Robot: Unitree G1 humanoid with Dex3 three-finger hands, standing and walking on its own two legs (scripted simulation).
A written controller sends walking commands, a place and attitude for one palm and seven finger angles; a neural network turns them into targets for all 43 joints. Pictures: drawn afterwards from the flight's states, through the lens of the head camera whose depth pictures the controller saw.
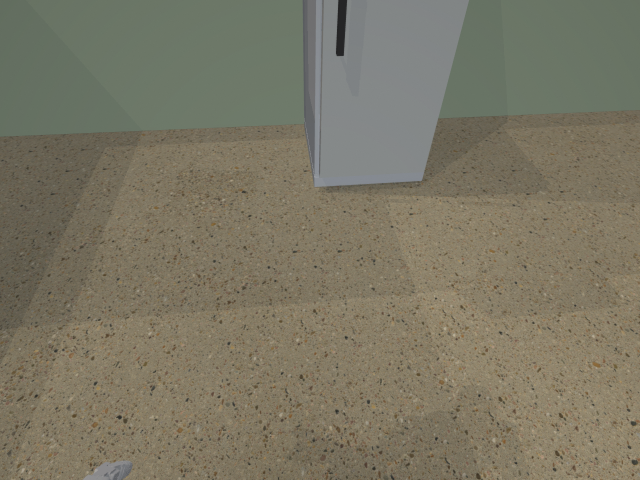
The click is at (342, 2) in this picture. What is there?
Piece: fridge door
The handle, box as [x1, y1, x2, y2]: [336, 0, 346, 55]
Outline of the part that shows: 338,0 336,54 343,55 346,0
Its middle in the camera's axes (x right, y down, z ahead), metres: +0.07 -0.81 +1.31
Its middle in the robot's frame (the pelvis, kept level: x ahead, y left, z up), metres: +1.53 +0.00 +0.09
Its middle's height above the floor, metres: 0.86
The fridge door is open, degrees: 0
